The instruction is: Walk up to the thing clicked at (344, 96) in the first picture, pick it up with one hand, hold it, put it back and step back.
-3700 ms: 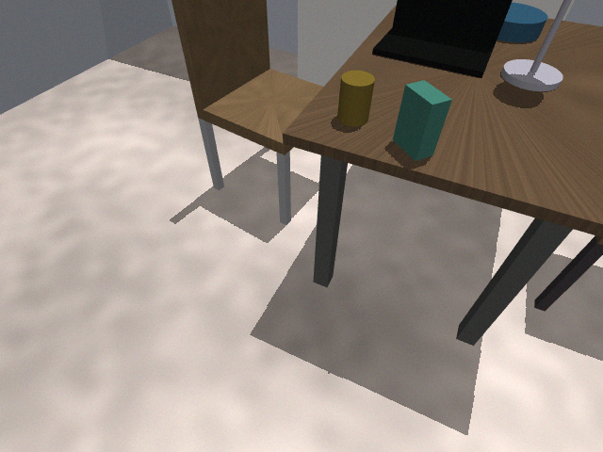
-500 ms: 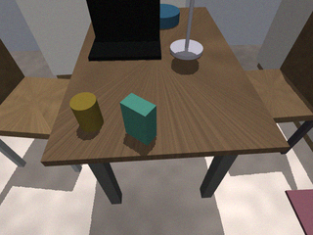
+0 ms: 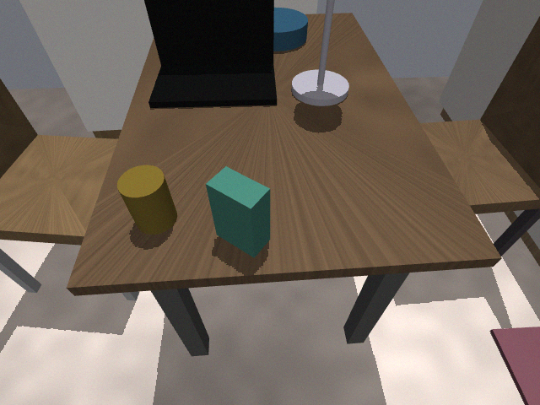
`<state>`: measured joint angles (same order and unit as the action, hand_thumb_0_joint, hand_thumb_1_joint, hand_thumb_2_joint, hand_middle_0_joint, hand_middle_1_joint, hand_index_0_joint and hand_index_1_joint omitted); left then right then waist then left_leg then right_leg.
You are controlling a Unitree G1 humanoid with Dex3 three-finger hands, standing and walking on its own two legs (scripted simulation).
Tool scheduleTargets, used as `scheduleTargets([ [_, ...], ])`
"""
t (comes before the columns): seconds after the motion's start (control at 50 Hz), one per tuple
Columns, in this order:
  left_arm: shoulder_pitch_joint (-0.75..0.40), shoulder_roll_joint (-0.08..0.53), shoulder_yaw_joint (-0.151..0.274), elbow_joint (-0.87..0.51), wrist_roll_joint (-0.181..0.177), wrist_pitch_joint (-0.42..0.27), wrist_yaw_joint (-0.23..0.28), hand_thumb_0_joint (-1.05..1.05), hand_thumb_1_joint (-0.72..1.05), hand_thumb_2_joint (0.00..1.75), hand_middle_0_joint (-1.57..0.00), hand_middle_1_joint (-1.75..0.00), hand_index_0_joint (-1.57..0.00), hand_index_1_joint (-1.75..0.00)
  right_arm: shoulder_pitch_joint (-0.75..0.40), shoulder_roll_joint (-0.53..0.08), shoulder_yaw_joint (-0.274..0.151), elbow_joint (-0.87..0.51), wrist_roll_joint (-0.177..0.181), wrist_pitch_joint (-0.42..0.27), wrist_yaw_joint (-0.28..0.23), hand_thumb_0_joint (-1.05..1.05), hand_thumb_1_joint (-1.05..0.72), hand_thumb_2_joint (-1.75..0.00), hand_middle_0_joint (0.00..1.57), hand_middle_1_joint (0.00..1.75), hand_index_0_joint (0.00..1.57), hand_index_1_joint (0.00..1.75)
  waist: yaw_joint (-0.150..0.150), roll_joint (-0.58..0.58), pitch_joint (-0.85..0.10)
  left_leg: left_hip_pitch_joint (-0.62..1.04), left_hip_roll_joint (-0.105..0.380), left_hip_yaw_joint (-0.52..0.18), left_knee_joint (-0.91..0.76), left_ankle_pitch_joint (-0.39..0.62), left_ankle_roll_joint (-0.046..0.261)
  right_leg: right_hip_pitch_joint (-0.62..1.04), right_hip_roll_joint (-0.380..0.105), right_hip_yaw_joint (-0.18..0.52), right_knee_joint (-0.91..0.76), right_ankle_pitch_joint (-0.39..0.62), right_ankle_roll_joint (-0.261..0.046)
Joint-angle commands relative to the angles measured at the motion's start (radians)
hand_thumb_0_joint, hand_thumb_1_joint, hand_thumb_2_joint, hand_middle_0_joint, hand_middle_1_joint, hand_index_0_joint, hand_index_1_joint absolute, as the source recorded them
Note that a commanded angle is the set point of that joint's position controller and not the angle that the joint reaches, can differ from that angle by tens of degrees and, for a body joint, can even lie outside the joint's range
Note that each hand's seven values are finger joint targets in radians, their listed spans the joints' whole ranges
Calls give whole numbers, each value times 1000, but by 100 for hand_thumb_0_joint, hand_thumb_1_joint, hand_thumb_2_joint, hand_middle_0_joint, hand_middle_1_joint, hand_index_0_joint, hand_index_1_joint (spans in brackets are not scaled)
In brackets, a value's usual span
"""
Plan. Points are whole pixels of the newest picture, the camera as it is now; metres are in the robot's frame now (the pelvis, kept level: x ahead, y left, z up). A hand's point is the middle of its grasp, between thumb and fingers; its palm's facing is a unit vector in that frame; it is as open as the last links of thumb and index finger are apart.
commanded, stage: stand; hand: left
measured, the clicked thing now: (149, 200) +0.48 +0.23 +0.01
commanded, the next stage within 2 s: none
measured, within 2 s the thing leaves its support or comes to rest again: neither
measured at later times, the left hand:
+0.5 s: hand out of the picture +0.10 +0.25 -0.15, palm faces -0.02 -0.94 -0.35, open 7.4 cm
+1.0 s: hand out of the picture +0.09 +0.25 -0.15, palm faces -0.01 -0.94 -0.35, open 7.4 cm
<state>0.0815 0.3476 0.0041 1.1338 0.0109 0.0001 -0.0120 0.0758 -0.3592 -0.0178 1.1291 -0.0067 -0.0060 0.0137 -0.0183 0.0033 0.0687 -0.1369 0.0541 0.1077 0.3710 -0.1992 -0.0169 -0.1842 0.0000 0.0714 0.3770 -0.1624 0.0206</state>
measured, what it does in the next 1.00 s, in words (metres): stands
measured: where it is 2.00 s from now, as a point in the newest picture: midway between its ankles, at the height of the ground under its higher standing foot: outside the picture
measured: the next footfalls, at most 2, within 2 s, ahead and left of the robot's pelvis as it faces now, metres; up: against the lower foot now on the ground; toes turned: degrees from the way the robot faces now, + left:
none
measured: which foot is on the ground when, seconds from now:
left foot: down 0.00-1.00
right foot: down 0.00-1.00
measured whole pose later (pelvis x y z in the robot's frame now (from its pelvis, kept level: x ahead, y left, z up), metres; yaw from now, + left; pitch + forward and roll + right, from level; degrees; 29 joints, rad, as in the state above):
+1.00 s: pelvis +0.02 +0.00 +0.00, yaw +2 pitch -2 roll +0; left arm 0.10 0.35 -0.01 1.13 0.01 -0.01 0.00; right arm 0.09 -0.35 -0.01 1.14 -0.01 -0.01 0.01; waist -0.01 0.01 0.05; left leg -0.08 0.04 0.08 0.30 -0.18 -0.02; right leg -0.12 -0.01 0.04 0.33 -0.17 0.02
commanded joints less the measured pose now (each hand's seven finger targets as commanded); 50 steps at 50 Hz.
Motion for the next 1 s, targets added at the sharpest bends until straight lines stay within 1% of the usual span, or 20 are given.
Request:
scheduleTargets([
  [0.0,-58,219,34,-62,-2,-32,15,0,90,90,-20,-30,-20,-30,-33,-210,-40,-47,-6,-18,-11,0,-90,-90,20,30,20,30,-2,-21,-115,92,106,-117,-89,43,36,-9,-114,83,-85,116,-41],
  [0.04,-53,221,34,-60,-4,-34,17,0,90,90,-20,-30,-20,-30,-28,-211,-41,-47,-6,-21,-10,0,-90,-90,20,30,20,30,-4,-25,-127,101,106,-113,-91,97,34,14,-114,76,-75,167,-40],
  [0.08,-40,214,31,-61,-6,-36,16,0,90,90,-20,-30,-20,-30,-34,-213,-39,-45,-5,-25,-11,0,-90,-90,20,30,20,30,4,-4,-127,108,107,-114,-93,130,33,19,-114,68,-73,199,-36],
  [0.14,-45,215,33,-60,-5,-33,18,0,90,90,-20,-30,-20,-30,-32,-208,-38,-45,-7,-25,-13,0,-90,-90,20,30,20,30,4,-6,-120,101,108,-110,-99,126,29,29,-118,66,-76,195,-37],
  [0.16,-47,217,33,-60,-6,-31,19,0,90,90,-20,-30,-20,-30,-34,-206,-37,-43,-5,-24,-13,0,-90,-90,20,30,20,30,3,-9,-102,91,106,-116,-109,108,26,23,-112,62,-75,171,-36],
  [0.26,-35,213,31,-58,-4,-34,19,0,90,90,-20,-30,-20,-30,-39,-203,-37,-44,-4,-22,-13,0,-90,-90,20,30,20,30,7,-22,-101,101,105,-116,-107,97,27,20,-114,58,-89,154,-32],
  [0.28,-47,220,33,-59,-4,-33,20,0,90,90,-20,-30,-20,-30,-34,-199,-37,-43,-5,-23,-13,0,-90,-90,20,30,20,30,0,-24,-106,104,105,-116,-109,110,26,28,-118,63,-86,160,-36],
  [0.32,-38,215,32,-62,-4,-33,20,0,90,90,-20,-30,-20,-30,-37,-205,-38,-46,-4,-23,-13,0,-90,-90,20,30,20,30,4,-1,-115,108,105,-113,-102,133,26,33,-118,57,-83,196,-35],
  [0.36,-43,218,33,-63,-4,-35,21,0,90,90,-20,-30,-20,-30,-35,-201,-38,-45,-4,-23,-13,0,-90,-90,20,30,20,30,2,-17,-119,109,103,-111,-96,150,25,42,-119,56,-83,212,-35],
  [0.42,-39,222,32,-63,-5,-35,22,0,90,90,-20,-30,-20,-30,-34,-201,-36,-46,-4,-21,-14,0,-90,-90,20,30,20,30,2,1,-116,104,103,-114,-100,137,27,49,-122,56,-88,206,-34],
  [0.44,-39,224,35,-63,-5,-35,22,0,90,90,-20,-30,-20,-30,-33,-202,-38,-47,-5,-21,-15,0,-90,-90,20,30,20,30,1,-4,-130,115,106,-112,-95,162,27,54,-126,55,-78,226,-38],
  [0.48,-40,219,34,-63,-5,-33,22,0,90,90,-20,-30,-20,-30,-31,-202,-35,-46,-4,-22,-16,0,-90,-90,20,30,20,30,5,4,-128,110,107,-112,-97,165,27,64,-126,53,-78,229,-37],
  [0.52,-37,222,33,-64,-3,-32,22,0,90,90,-20,-30,-20,-30,-32,-202,-36,-46,-3,-22,-16,0,-90,-90,20,30,20,30,4,-3,-133,122,108,-115,-100,195,24,57,-122,42,-71,238,-36],
  [0.62,-35,214,31,-63,-5,-31,22,0,90,90,-20,-30,-20,-30,-29,-207,-35,-45,-3,-20,-17,0,-90,-90,20,30,20,30,7,7,-118,109,105,-112,-98,170,27,59,-125,45,-86,222,-35],
  [0.74,-38,223,32,-64,-3,-30,22,0,90,90,-20,-30,-20,-30,-27,-202,-33,-47,-3,-20,-18,0,-90,-90,20,30,20,30,6,-4,-108,106,103,-117,-107,150,24,50,-123,45,-91,197,-39],
  [0.82,-34,215,30,-63,-4,-29,22,0,90,90,-20,-30,-20,-30,-28,-204,-32,-46,-3,-20,-17,0,-90,-90,20,30,20,30,11,0,-91,89,100,-118,-115,107,23,45,-121,47,-99,163,-39],
  [0.86,-28,218,31,-64,-3,-30,21,0,90,90,-20,-30,-20,-30,-31,-210,-35,-49,-3,-21,-16,0,-90,-90,20,30,20,30,10,-1,-109,107,104,-118,-111,116,28,48,-122,47,-97,169,-40],
  [0.88,-33,228,34,-64,-3,-29,21,0,90,90,-20,-30,-20,-30,-22,-200,-34,-48,-4,-21,-16,0,-90,-90,20,30,20,30,7,-16,-108,103,104,-118,-114,117,26,45,-122,47,-91,160,-43],
  [0.96,-24,218,31,-64,-2,-31,21,0,90,90,-20,-30,-20,-30,-27,-206,-34,-49,-3,-22,-15,0,-90,-90,20,30,20,30,11,-13,-101,107,102,-119,-109,114,28,38,-121,47,-97,168,-39],
  [0.98,-32,225,32,-65,-4,-32,21,0,90,90,-20,-30,-20,-30,-17,-200,-32,-48,-4,-21,-15,0,-90,-90,20,30,20,30,6,-14,-100,100,102,-121,-115,114,27,42,-123,49,-96,159,-40],
])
